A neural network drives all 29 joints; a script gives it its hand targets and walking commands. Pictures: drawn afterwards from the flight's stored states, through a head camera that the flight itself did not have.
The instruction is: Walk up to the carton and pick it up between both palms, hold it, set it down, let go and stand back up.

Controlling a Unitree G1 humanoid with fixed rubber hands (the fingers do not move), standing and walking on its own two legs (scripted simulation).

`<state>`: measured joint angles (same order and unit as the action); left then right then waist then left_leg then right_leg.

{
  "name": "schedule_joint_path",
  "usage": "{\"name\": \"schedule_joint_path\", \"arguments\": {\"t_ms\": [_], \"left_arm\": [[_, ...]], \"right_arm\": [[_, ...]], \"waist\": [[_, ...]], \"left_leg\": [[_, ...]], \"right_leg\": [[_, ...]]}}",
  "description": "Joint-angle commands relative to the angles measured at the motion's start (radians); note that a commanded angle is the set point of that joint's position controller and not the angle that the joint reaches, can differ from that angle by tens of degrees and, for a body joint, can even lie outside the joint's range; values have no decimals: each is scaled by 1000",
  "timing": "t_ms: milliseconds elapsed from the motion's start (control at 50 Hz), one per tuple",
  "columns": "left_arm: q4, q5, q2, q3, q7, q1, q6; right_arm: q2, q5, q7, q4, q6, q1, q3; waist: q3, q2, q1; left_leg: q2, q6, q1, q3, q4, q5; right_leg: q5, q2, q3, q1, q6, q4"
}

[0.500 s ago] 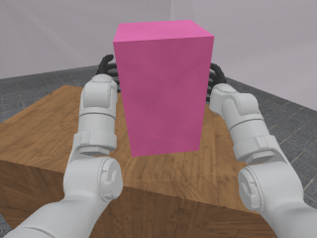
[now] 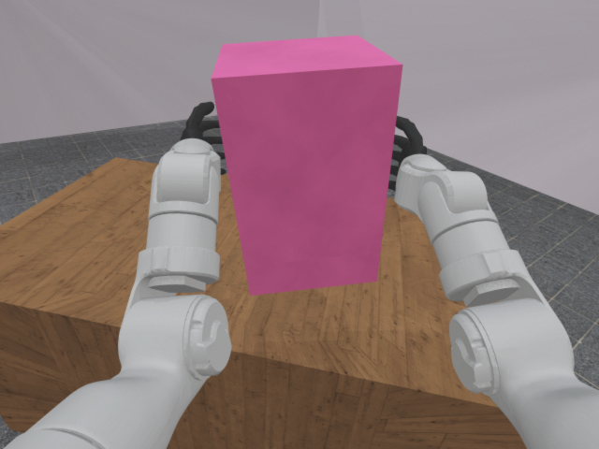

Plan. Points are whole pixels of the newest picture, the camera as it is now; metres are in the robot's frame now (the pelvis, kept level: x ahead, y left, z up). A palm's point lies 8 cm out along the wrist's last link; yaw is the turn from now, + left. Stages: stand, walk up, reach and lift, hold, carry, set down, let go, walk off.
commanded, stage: hold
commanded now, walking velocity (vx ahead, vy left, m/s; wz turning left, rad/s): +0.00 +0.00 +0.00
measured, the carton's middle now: (302, 167) +0.40 +0.01 +0.26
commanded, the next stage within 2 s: none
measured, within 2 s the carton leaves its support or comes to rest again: neither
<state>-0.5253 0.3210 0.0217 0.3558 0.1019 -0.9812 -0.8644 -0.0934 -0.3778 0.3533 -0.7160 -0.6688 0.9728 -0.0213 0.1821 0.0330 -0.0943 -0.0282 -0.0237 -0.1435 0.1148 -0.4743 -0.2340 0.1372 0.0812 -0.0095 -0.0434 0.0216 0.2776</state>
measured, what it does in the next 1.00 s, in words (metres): stands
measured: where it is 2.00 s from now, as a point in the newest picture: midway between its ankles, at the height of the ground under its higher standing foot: outside the picture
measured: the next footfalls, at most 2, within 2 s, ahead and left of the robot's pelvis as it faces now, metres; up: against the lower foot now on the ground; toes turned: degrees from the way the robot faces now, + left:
none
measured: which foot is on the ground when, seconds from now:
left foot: down 0.00-1.00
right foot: down 0.00-1.00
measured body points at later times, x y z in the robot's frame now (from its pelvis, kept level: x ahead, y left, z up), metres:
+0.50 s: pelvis +0.00 +0.00 +0.00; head -0.11 +0.03 +0.43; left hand +0.38 +0.15 +0.29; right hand +0.36 -0.13 +0.28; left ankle +0.02 +0.13 -0.74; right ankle +0.02 -0.11 -0.74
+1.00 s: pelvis +0.00 +0.00 +0.00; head -0.11 +0.04 +0.43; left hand +0.38 +0.15 +0.29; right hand +0.36 -0.12 +0.28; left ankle +0.02 +0.13 -0.74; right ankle +0.02 -0.11 -0.74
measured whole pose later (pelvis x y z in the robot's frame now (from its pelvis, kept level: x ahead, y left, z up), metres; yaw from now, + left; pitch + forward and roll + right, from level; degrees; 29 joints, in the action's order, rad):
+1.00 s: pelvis +0.00 +0.00 +0.00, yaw +0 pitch -6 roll -3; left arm -0.53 0.34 0.02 0.37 0.09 -0.99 -0.87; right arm -0.09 -0.38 0.36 -0.71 -0.67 0.97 -0.02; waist 0.18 0.03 -0.09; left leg -0.03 -0.02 -0.14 0.12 -0.48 -0.23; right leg 0.14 0.08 -0.01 -0.03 0.02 0.28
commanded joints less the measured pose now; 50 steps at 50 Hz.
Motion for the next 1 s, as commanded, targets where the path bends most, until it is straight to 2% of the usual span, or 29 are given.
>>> {"name": "schedule_joint_path", "arguments": {"t_ms": [0, 80, 100, 180, 200, 220, 280, 320, 360, 420, 480, 500, 520, 540, 620, 640, 660, 700, 740, 780, 800, 860, 900, 980], "left_arm": [[130, -255, -727, -399, -195, -881, 91], [127, -258, -716, -391, -202, -874, 95], [162, -264, -729, -408, -198, -896, 98], [164, -270, -726, -414, -190, -887, 97], [183, -281, -723, -422, -192, -897, 97], [179, -278, -729, -422, -190, -889, 96], [146, -259, -715, -397, -196, -858, 83], [94, -247, -702, -365, -201, -858, 80], [104, -245, -715, -370, -202, -853, 82], [137, -248, -715, -381, -202, -864, 88], [112, -245, -704, -371, -204, -868, 85], [116, -248, -709, -371, -206, -861, 86], [108, -251, -707, -368, -206, -863, 87], [131, -246, -707, -371, -206, -878, 87], [157, -258, -716, -399, -203, -899, 89], [149, -262, -719, -401, -202, -870, 85], [149, -256, -713, -400, -200, -897, 86], [120, -258, -711, -389, -202, -884, 83], [109, -247, -719, -382, -208, -882, 83], [113, -243, -716, -376, -212, -876, 83], [105, -247, -718, -377, -213, -870, 86], [148, -260, -724, -394, -211, -886, 88], [126, -252, -726, -381, -210, -877, 86], [121, -238, -721, -381, -210, -882, 87]], "right_arm": [[622, -183, -151, 421, 89, 1154, 209], [627, -186, -147, 446, 92, 1156, 216], [633, -187, -146, 463, 96, 1169, 220], [621, -195, -143, 467, 92, 1150, 232], [632, -202, -143, 476, 92, 1155, 235], [618, -204, -141, 483, 89, 1149, 238], [622, -201, -141, 472, 84, 1141, 240], [627, -184, -138, 442, 81, 1144, 227], [628, -181, -140, 459, 86, 1154, 226], [627, -188, -141, 465, 85, 1145, 231], [615, -193, -137, 478, 88, 1170, 239], [623, -187, -135, 467, 86, 1163, 228], [629, -183, -136, 433, 84, 1153, 231], [638, -185, -140, 466, 82, 1158, 230], [625, -194, -139, 452, 84, 1152, 236], [626, -193, -139, 474, 85, 1148, 236], [620, -189, -140, 464, 84, 1154, 229], [620, -186, -136, 433, 83, 1156, 221], [619, -172, -138, 412, 82, 1147, 202], [631, -180, -139, 436, 87, 1157, 208], [619, -178, -138, 424, 88, 1156, 206], [619, -188, -139, 449, 94, 1157, 222], [608, -178, -137, 438, 93, 1154, 213], [616, -177, -143, 433, 92, 1154, 221]], "waist": [[362, -151, -27], [374, -135, -16], [401, -143, -18], [394, -139, -20], [408, -144, -12], [410, -136, -21], [376, -130, -11], [329, -100, -6], [339, -114, 0], [388, -124, -11], [369, -109, -1], [357, -97, -9], [331, -98, 1], [359, -99, -6], [374, -136, -18], [376, -127, -14], [373, -136, -16], [337, -120, -15], [313, -138, -24], [334, -136, -15], [333, -130, -24], [381, -150, -20], [355, -140, -28], [341, -137, -18]], "left_leg": [[48, -51, 88, -45, 78, 233], [47, -40, 80, -46, 77, 238], [48, -44, 85, -49, 72, 239], [45, -53, 112, -47, 61, 297], [52, -52, 112, -48, 58, 284], [50, -57, 112, -47, 60, 302], [55, -41, 97, -51, 70, 265], [50, -32, 72, -54, 86, 194], [49, -29, 66, -55, 91, 200], [46, -40, 94, -49, 72, 261], [48, -42, 100, -54, 65, 266], [47, -39, 84, -51, 71, 250], [48, -35, 83, -56, 78, 227], [50, -32, 89, -51, 80, 232], [49, -49, 96, -52, 68, 257], [48, -48, 94, -47, 72, 268], [48, -51, 92, -53, 70, 260], [50, -41, 83, -52, 76, 221], [49, -41, 72, -55, 88, 187], [47, -38, 61, -52, 89, 207], [48, -41, 56, -54, 85, 209], [47, -44, 95, -50, 74, 256], [41, -51, 81, -49, 80, 235], [44, -44, 80, -50, 80, 224]], "right_leg": [[-189, 6, 4, 102, -50, -22], [-200, 3, 0, 110, -57, -17], [-206, 3, 4, 118, -51, -16], [-237, 6, 3, 114, -53, -18], [-236, 5, 3, 109, -58, -16], [-244, 10, 0, 120, -59, -16], [-216, 3, 0, 108, -62, -23], [-149, -4, 0, 81, -60, -35], [-164, -2, -2, 103, -51, -31], [-217, 6, -2, 118, -56, -18], [-211, 11, -3, 103, -60, -25], [-208, 8, -4, 105, -60, -27], [-183, 2, 0, 95, -57, -29], [-192, 7, -2, 104, -61, -23], [-217, 9, 1, 115, -57, -19], [-219, 9, 3, 118, -57, -17], [-218, 10, 0, 117, -57, -20], [-184, 5, -1, 97, -60, -27], [-157, 2, -4, 90, -56, -31], [-168, 4, -3, 103, -54, -23], [-176, 3, -2, 111, -53, -30], [-215, 2, 2, 123, -53, -20], [-188, 0, 2, 118, -50, -27], [-178, 6, 2, 103, -55, -24]]}}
